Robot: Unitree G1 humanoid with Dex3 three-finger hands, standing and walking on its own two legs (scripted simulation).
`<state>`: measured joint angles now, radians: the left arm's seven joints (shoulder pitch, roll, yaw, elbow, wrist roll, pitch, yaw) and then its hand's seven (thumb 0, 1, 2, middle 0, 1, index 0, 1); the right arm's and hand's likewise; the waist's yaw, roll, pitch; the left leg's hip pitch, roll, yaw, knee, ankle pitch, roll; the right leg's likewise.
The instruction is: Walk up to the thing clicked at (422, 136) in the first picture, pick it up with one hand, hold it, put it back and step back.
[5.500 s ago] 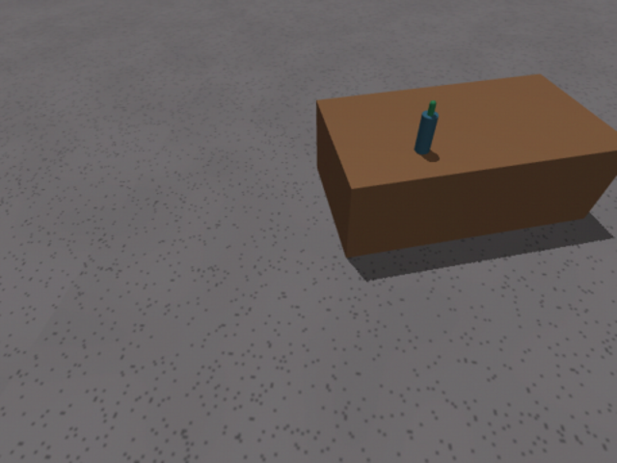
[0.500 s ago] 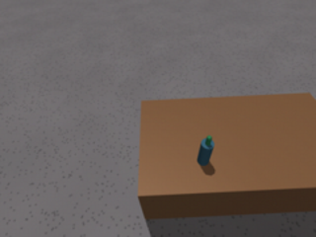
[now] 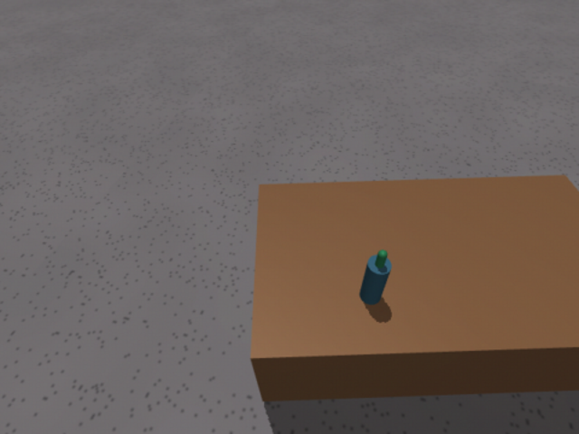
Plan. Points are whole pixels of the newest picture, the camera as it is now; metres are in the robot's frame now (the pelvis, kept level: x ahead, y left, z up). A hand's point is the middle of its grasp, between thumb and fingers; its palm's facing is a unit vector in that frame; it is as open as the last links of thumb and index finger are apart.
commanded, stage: stand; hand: right
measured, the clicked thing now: (376, 275) +0.53 -0.19 -0.29
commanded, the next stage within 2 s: go down in 1.92 s
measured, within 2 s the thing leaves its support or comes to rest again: neither
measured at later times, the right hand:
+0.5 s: hand out of the picture +0.07 -0.26 -0.16, palm faces -0.02 +0.94 -0.33, open 7.3 cm
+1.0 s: hand out of the picture +0.08 -0.26 -0.16, palm faces -0.04 +0.94 -0.34, open 7.3 cm
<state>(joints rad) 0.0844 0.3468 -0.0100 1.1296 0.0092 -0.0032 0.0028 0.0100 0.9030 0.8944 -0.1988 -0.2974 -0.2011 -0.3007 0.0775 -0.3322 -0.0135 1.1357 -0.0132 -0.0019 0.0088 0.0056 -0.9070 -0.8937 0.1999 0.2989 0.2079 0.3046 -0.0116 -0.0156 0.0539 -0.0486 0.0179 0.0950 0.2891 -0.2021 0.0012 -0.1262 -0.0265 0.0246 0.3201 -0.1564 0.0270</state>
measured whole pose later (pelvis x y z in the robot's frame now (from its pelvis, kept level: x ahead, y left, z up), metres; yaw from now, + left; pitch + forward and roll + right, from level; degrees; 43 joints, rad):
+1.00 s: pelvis +0.00 -0.01 +0.00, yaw +1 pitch -1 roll +0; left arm 0.10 0.35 -0.02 1.13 0.01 -0.01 0.00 0.01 0.90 0.89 -0.20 -0.30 -0.20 -0.30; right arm 0.11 -0.34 0.00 1.14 -0.02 -0.01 0.01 0.01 -0.91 -0.89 0.20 0.30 0.21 0.30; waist 0.00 0.00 0.04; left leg -0.06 0.03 0.07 0.29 -0.20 -0.01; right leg -0.13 -0.02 0.00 0.31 -0.16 0.01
